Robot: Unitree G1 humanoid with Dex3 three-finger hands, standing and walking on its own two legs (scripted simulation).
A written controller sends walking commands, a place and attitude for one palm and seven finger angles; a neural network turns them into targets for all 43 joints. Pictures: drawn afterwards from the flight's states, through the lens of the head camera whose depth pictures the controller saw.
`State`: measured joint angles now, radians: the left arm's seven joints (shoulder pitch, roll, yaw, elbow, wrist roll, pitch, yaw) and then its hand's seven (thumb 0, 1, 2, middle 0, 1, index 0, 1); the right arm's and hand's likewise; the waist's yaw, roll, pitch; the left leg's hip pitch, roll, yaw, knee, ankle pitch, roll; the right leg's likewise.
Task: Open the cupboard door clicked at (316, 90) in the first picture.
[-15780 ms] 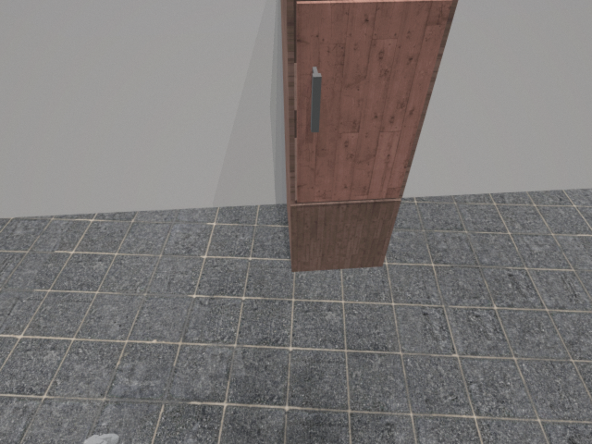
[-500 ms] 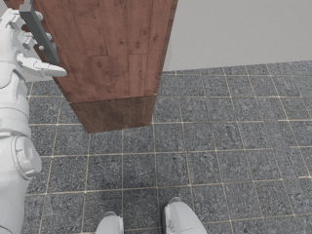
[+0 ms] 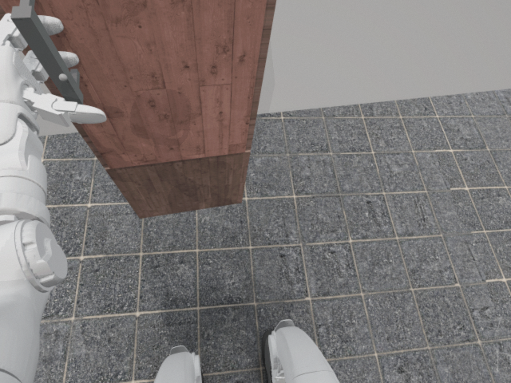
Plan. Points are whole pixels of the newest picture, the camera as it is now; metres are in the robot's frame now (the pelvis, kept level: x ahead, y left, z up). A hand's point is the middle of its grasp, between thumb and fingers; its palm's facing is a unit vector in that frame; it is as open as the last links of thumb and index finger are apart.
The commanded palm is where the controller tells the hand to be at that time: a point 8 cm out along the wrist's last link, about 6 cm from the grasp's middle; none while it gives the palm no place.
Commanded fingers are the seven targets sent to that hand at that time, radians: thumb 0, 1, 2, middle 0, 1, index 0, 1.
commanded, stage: close the thumb around the handle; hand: left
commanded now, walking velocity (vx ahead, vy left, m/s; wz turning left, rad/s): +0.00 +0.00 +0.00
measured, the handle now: (54, 52) +0.59 +0.22 +0.10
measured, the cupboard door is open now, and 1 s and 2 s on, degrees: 0 1 47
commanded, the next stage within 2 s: pull the door open along its arc in 0.76 s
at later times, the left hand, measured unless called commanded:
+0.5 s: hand (62, 78) +0.54 +0.21 +0.09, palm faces +0.07 -1.00 -0.02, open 8.7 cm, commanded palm +0.51 +0.25 +0.09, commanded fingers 0.00 0.79 0.85 -0.39 -1.34 -0.39 -1.34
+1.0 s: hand (75, 82) +0.53 +0.19 +0.09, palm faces +0.08 -1.00 -0.02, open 5.5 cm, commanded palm +0.49 +0.24 +0.09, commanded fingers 0.00 0.90 0.90 -0.40 -1.35 -0.40 -1.35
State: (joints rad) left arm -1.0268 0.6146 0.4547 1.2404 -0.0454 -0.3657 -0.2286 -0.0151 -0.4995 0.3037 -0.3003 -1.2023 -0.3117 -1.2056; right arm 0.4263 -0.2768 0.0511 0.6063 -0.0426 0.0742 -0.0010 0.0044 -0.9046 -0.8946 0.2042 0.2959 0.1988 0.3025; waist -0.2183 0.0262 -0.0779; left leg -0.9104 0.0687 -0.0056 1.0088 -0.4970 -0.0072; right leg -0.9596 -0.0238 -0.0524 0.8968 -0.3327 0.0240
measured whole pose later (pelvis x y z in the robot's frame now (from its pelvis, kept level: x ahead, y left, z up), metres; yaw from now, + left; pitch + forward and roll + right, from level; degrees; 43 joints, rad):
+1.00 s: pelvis +0.00 +0.00 +0.00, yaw +0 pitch +22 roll -2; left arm -0.96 0.55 0.45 1.19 -0.05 -0.38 -0.18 0.00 0.77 0.84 -0.39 -1.35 -0.36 -1.34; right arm 0.42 -0.26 0.05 0.60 -0.04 0.08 0.01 0.00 -0.90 -0.89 0.20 0.30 0.20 0.30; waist -0.21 0.03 -0.09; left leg -0.88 0.07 0.01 1.00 -0.50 -0.01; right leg -0.94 -0.02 -0.04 0.90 -0.33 0.03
